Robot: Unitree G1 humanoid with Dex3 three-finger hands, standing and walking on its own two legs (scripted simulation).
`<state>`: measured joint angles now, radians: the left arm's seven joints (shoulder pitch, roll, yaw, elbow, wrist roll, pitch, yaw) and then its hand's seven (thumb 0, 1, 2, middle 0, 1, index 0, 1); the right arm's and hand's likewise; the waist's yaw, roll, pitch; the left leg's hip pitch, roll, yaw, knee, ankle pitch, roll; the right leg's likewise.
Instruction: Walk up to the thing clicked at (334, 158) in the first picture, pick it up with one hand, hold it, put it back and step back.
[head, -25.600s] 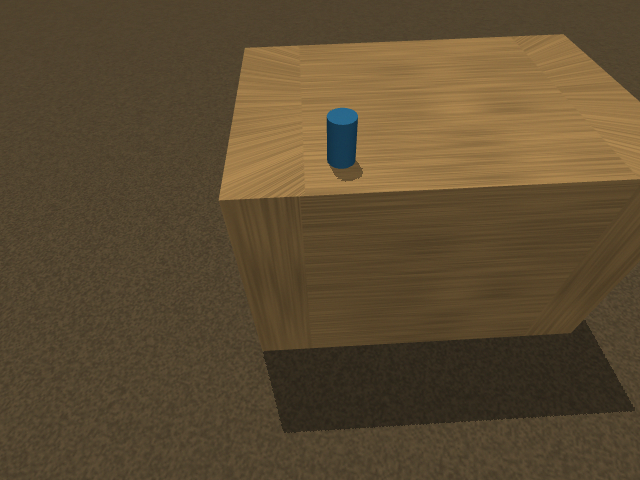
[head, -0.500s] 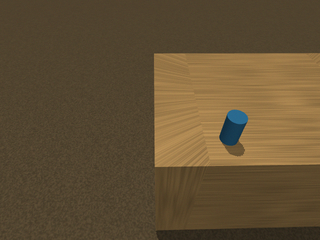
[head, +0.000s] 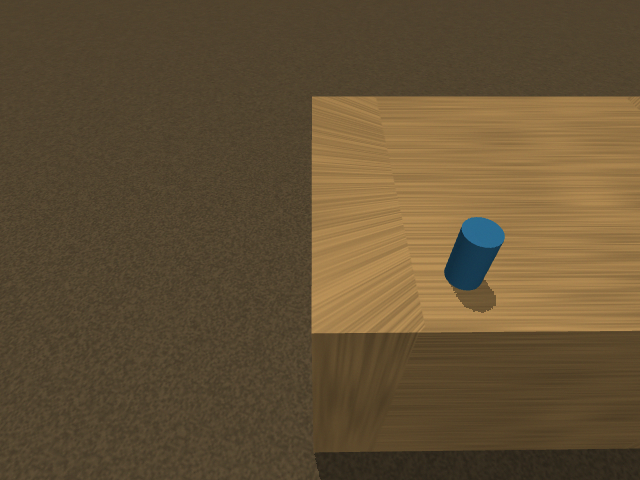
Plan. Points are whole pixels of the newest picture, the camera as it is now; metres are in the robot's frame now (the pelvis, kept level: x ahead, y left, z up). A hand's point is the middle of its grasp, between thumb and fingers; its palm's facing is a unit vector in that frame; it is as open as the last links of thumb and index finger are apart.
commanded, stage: home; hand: right
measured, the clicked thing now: (472, 255) +0.46 -0.22 -0.02
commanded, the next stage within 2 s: stand in 0.72 s
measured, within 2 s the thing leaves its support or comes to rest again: neither
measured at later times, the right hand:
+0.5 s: hand out of the picture +0.09 -0.25 -0.15, palm faces -0.02 +0.93 -0.36, open 17.4 cm
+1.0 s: hand out of the picture +0.06 -0.25 -0.15, palm faces -0.03 +0.93 -0.36, open 15.8 cm
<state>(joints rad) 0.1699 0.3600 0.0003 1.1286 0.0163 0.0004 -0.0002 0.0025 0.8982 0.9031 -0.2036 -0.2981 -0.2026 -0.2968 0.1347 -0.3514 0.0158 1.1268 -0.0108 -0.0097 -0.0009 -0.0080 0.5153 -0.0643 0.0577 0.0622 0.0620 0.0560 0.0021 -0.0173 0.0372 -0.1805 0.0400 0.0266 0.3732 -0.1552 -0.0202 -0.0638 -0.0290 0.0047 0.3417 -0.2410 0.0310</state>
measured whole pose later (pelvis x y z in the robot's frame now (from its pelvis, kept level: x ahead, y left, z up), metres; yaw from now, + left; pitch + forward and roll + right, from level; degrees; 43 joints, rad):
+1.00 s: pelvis +0.00 +0.00 +0.00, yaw +1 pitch -2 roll +0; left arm 0.16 0.36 0.01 1.12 0.02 0.00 0.00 0.00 0.90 0.90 -0.20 -0.30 -0.20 -0.30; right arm 0.13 -0.35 0.00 1.14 -0.01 -0.01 0.00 -0.01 0.33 -0.25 0.14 0.18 0.14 0.18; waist -0.01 -0.02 0.05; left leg -0.17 0.03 0.02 0.35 -0.14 -0.01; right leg -0.05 -0.04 0.00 0.32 -0.23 0.04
